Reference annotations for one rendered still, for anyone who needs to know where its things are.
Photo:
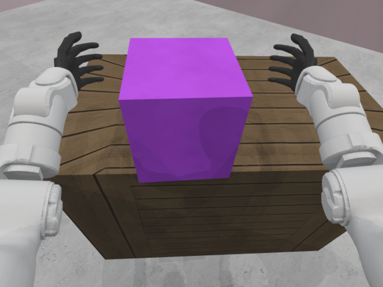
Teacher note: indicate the robot left forearm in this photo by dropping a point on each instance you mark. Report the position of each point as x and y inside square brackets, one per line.
[31, 146]

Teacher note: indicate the robot left hand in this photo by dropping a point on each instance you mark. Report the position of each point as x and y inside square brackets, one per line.
[66, 58]

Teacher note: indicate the robot right forearm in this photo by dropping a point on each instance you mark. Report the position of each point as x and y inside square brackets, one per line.
[341, 123]

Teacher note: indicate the carton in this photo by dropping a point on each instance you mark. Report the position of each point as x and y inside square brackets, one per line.
[184, 103]

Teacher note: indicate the pedestal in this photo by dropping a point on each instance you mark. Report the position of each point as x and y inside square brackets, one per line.
[270, 203]

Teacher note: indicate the right robot upper arm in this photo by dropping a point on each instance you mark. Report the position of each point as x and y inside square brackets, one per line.
[353, 198]

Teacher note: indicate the left robot upper arm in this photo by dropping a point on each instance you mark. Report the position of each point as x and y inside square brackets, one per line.
[30, 211]

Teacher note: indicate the robot right hand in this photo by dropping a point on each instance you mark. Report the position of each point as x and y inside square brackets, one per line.
[304, 59]

